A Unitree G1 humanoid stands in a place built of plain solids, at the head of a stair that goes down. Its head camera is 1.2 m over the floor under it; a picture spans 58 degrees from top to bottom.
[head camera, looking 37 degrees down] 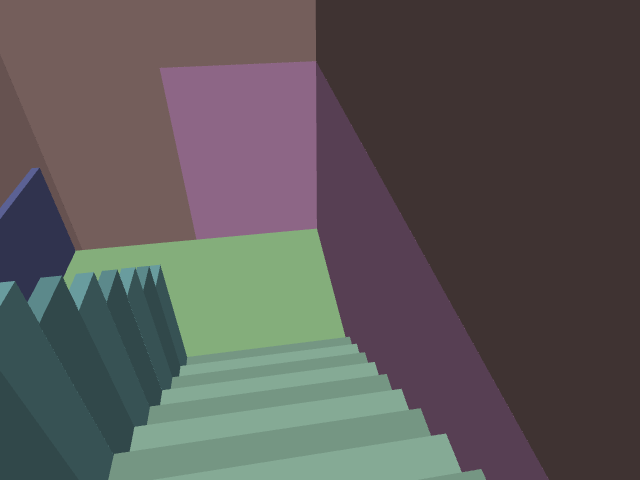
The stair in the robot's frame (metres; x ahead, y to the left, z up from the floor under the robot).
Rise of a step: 0.19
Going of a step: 0.24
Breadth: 1.45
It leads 9 degrees to the left of straight ahead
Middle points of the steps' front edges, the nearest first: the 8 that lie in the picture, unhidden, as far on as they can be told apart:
0.87 0.18 -0.57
1.10 0.22 -0.76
1.34 0.26 -0.95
1.58 0.29 -1.14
1.81 0.33 -1.33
2.05 0.37 -1.52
2.29 0.41 -1.71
2.52 0.44 -1.90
